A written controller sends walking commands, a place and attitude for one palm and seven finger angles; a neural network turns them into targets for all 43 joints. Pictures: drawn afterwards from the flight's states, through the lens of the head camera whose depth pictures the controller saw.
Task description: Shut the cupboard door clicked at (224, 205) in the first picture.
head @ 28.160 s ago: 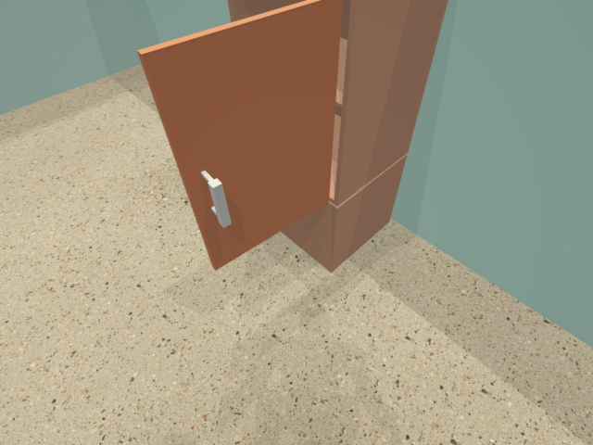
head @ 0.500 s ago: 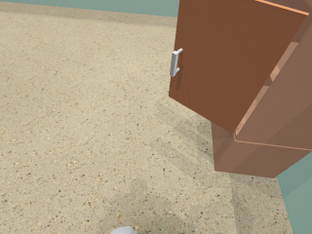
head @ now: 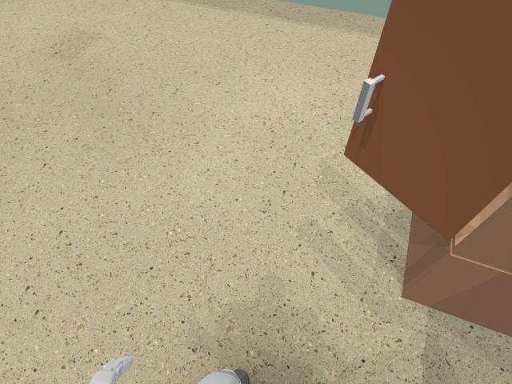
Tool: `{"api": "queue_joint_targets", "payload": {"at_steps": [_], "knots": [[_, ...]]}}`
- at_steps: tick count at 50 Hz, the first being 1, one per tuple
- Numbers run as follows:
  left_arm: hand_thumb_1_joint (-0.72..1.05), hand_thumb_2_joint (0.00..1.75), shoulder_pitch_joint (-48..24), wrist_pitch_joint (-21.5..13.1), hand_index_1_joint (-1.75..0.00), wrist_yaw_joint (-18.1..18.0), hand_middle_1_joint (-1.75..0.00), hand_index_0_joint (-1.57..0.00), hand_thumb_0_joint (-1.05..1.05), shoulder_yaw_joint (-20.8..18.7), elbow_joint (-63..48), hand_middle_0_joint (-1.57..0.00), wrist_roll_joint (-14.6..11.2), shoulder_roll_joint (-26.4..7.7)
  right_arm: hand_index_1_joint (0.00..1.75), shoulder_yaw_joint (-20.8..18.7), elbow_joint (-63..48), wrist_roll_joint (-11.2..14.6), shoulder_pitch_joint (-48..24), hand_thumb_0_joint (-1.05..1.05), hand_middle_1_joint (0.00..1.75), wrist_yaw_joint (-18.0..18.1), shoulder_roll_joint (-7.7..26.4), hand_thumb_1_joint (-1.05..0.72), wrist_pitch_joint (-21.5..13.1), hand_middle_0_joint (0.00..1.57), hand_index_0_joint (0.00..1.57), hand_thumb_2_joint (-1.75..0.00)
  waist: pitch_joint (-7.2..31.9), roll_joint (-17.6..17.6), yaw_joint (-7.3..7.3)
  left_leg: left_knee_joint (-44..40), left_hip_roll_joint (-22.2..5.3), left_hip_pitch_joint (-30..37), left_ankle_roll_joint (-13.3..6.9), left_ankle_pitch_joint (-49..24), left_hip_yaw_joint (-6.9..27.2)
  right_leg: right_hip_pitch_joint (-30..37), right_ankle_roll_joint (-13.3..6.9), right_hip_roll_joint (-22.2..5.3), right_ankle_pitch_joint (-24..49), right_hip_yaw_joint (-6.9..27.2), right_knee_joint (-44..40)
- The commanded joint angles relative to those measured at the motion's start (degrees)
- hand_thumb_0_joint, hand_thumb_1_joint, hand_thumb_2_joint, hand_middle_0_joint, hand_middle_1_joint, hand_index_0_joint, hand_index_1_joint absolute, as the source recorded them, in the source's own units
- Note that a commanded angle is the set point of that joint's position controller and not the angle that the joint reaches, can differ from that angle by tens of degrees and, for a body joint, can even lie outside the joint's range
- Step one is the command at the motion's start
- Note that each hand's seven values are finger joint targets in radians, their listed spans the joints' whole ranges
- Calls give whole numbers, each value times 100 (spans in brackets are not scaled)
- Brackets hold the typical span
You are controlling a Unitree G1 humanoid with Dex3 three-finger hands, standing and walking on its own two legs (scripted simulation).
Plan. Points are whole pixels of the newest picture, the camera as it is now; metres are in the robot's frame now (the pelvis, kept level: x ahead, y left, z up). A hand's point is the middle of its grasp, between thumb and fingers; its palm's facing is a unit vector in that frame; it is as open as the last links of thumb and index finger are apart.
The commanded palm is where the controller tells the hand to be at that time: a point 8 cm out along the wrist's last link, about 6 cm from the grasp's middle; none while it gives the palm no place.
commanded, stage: walk to a spot facing it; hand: left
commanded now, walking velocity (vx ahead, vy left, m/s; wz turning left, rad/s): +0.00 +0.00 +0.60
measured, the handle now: (368, 98) +0.80 -0.28 -0.06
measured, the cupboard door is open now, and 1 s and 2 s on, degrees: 58 58 58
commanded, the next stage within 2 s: turn to face it in 1.28 s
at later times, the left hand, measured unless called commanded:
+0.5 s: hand out of the picture -0.01 +0.25 -0.17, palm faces +0.35 -0.90 -0.25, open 7.4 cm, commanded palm none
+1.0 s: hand out of the picture +0.01 +0.20 -0.15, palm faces +0.62 -0.75 -0.23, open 7.4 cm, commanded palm none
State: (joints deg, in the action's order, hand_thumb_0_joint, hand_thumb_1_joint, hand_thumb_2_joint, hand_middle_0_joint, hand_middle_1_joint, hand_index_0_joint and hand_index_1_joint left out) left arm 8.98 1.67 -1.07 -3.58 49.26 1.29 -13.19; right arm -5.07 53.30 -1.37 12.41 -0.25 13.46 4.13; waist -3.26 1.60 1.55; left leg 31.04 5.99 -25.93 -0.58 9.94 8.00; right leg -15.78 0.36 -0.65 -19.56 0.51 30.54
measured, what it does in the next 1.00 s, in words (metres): walks ahead, turning left: left foot, then right foot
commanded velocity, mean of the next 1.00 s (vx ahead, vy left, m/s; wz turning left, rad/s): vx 0.14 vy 0.00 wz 0.60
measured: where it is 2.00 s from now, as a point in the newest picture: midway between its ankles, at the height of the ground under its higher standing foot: (177, 360)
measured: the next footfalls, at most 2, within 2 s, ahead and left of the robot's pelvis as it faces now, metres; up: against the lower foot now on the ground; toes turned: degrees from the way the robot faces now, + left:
left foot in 0.36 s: +0.02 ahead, +0.13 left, +0.00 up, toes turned +19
right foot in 0.76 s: +0.15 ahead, -0.08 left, +0.00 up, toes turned +25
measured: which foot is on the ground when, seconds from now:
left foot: down 0.00-0.00, up 0.02-0.34, down 0.36-0.76, up 0.78-1.00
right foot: down 0.00-0.36, up 0.38-0.74, down 0.76-1.00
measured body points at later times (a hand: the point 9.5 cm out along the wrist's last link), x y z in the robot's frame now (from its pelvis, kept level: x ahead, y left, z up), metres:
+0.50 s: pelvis +0.01 +0.03 +0.00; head +0.06 +0.07 +0.45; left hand -0.03 +0.29 -0.15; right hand +0.21 -0.18 -0.12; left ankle -0.02 +0.12 -0.73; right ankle +0.02 -0.13 -0.66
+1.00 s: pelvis +0.10 +0.04 +0.01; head +0.15 +0.05 +0.46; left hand -0.02 +0.24 -0.13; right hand +0.30 -0.14 -0.14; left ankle +0.03 +0.15 -0.65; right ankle +0.11 -0.10 -0.73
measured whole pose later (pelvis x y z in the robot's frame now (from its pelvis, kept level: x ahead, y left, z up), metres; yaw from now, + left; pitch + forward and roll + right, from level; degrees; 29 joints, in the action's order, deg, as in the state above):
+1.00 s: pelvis +0.10 +0.04 +0.01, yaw +39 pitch +1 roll +1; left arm 18.5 -2.3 -0.4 -2.4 53.1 1.5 -9.5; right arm -4.8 54.3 -1.6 13.7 -2.7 13.8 3.0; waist -3.8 0.8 1.5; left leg 63.3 -2.3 -33.7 1.3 16.2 -1.2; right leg -4.5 1.4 -5.9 -18.3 -13.4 22.2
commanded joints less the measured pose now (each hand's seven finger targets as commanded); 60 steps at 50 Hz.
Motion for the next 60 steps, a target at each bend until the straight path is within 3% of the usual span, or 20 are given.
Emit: {"api": "queue_joint_targets", "payload": {"at_steps": [1,5,11,14,16,17,18,19,24,32,36,37,38,39,42,44,53,57,58,60], "knots": [[90,90,-98,-61,-30,-168,-30,-20,0,-198,-415,-20,54,-1111,30,-236,-524,-57,-49,0,30,-49,671,-90,-96,20,20,-90,-101,-1047,43,3453,-275,-974,214,1843,-140,-285,-997,-2485,-603,1814,-2093],[90,90,-111,-222,-30,-152,-30,-20,0,-143,-416,-20,27,-752,30,-128,-475,-2,46,0,30,-144,465,-90,-100,20,20,-90,143,-1109,153,3657,-592,-973,417,1278,-653,671,-807,-1665,2811,156,-958],[90,90,1026,-183,-30,-135,-30,-20,0,-283,-108,-20,62,-1088,30,53,-758,33,-801,0,30,-162,286,-90,-148,20,20,-90,449,-1442,-447,1627,-553,-453,364,1566,-1298,1848,-648,-1738,4607,-287,-290],[90,90,1024,-166,-30,-117,-30,-20,0,-340,-106,-20,70,-1187,30,57,-739,60,-661,0,30,-146,368,-90,-195,20,20,-90,532,-1691,-380,726,-519,103,251,1363,-1454,1794,-558,-1842,4809,-441,63],[90,90,868,-158,-30,-87,-30,-20,0,-337,-171,-20,2,-1185,30,-4,-577,26,-41,0,30,-131,617,-90,-249,20,20,-90,844,-1207,-2,-457,-491,1496,128,74,-1391,1104,-191,-1673,4331,-819,1023],[90,90,866,-146,-30,-59,-30,-20,0,-294,-291,-20,-31,-961,30,-138,-485,-8,331,0,30,-120,1126,-90,-295,20,20,-90,1218,79,201,-630,-1459,2846,-235,-1713,-242,-240,145,-1248,2513,-1079,2120],[90,90,512,-138,-30,-36,-30,-20,0,-122,-571,-20,-66,-533,30,-287,-379,19,863,0,30,-49,1701,-90,-304,20,20,-90,1423,1722,519,-582,-2946,3621,-1147,-4881,1648,-1794,436,-535,-1830,-869,3305],[90,90,175,-50,-30,-93,-30,-20,0,-119,-695,-20,-16,-652,30,-246,-225,53,1062,0,30,-2,1631,-90,-247,20,20,-90,1406,1042,534,-510,-3064,3380,-1416,-4894,1248,-1827,310,-660,-1902,-203,3582],[90,90,121,31,-30,-7,-30,-20,0,-181,-410,-20,-12,-629,30,-49,-561,-24,-91,0,30,147,1093,-90,-289,20,20,-90,445,667,43,-839,-1993,2005,-905,-2744,518,-1609,408,-569,-582,-89,3343],[90,90,-18,-45,-30,149,-30,-20,0,-150,-503,-20,20,-567,30,-107,-555,-58,-80,0,30,54,1175,-90,-296,20,20,-90,312,882,31,-1413,-1576,1270,-850,1276,1122,-885,390,-178,-307,-363,1356],[90,90,913,-189,-30,170,-30,-20,0,-228,-214,-20,43,-684,30,-116,-623,-11,-417,0,30,37,1034,-90,-306,20,20,-90,329,364,-508,-518,-1123,-275,-622,2237,1100,1283,288,7,103,-428,-214],[90,90,1453,-283,-30,115,-30,-20,0,-331,-109,-20,109,-1134,30,-44,-708,58,-429,0,30,13,660,-90,-337,20,20,-90,493,-884,-781,842,-470,-1407,-294,2641,416,2361,63,-969,-1034,679,-1243],[90,90,1622,-284,-30,38,-30,-20,0,-380,-102,-20,122,-1547,30,22,-857,64,-436,0,30,3,315,-90,-386,20,20,-90,499,-2326,-872,2716,7,-2032,22,2816,-467,2302,-447,-2627,-2264,2787,-2210],[90,90,1273,-269,-30,15,-30,-20,0,-296,-171,-20,32,-1377,30,-72,-823,-41,-496,0,30,-36,653,-90,-351,20,20,-90,-44,-1662,-590,3726,-421,-1941,-8,2321,-176,1194,-615,-2805,-2779,2839,-2499],[90,90,404,-398,-30,2,-30,-20,0,-193,-291,-20,17,-800,30,-90,-485,-80,-109,0,30,-172,567,-90,-295,20,20,-90,-267,-1325,-32,4335,-904,-1532,103,977,-345,444,-464,-2177,-1568,1229,-2304],[90,90,568,-499,-30,12,-30,-20,0,-141,-210,-20,6,-596,30,-30,-434,-42,-142,0,30,-239,381,-90,-306,20,20,-90,-234,-1069,-40,4011,-920,-1407,197,563,-618,710,-405,-1793,515,-50,-1969],[90,90,1785,-544,-30,-30,-30,-20,0,-172,388,-20,55,-703,30,184,-709,-12,-1168,0,30,-354,52,-90,-381,20,20,-90,-162,-1158,-490,1496,-893,-1359,0,635,-1488,2277,-408,-1905,3490,-1280,-1288],[90,90,1497,-541,-30,0,-30,-20,0,-263,334,-20,42,-1023,30,100,-523,-34,-155,0,30,-288,367,-90,-494,20,20,-90,512,-1064,96,504,-347,746,-367,874,-1905,1831,-279,-1977,5019,-1709,446],[90,90,1348,-538,-30,27,-30,-20,0,-273,266,-20,-12,-1087,30,10,-323,-55,702,0,30,-255,668,-90,-506,20,20,-90,1039,-707,578,29,-340,2223,-465,288,-1725,980,-138,-1835,4194,-1837,1671],[90,90,915,-481,-30,144,-30,-20,0,-143,-302,-20,-71,-570,30,-292,-79,-20,1892,0,30,-76,1928,-90,-553,20,20,-90,2049,1408,1005,-809,-2937,4461,-1643,-1360,2413,-2248,313,-467,-1602,-940,4767]]}}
